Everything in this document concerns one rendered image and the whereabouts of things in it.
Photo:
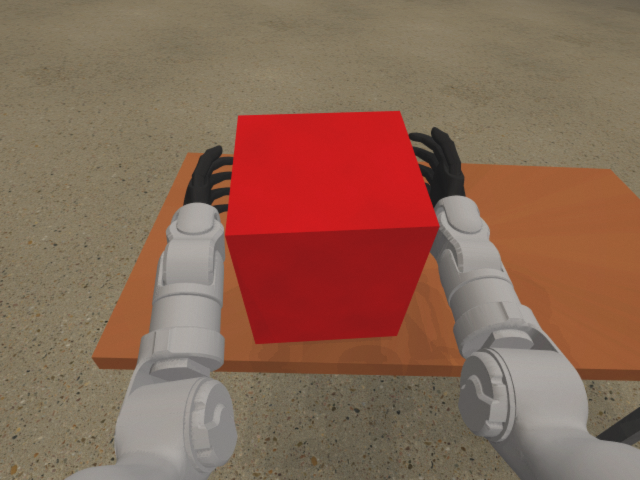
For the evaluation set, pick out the left robot hand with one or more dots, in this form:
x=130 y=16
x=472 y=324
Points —
x=202 y=181

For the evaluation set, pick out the carton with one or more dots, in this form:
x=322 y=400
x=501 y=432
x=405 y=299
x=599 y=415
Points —
x=329 y=224

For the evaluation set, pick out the table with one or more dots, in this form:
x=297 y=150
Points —
x=569 y=239

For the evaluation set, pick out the right robot hand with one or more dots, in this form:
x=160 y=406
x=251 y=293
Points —
x=445 y=176

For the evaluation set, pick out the left robot forearm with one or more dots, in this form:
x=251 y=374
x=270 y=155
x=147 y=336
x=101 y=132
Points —
x=184 y=339

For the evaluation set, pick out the right robot forearm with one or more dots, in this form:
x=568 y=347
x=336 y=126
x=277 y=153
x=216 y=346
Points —
x=485 y=306

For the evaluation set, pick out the robot right upper arm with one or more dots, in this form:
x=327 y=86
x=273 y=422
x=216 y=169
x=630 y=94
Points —
x=531 y=406

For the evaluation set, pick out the robot left upper arm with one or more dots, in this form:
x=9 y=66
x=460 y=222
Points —
x=178 y=430

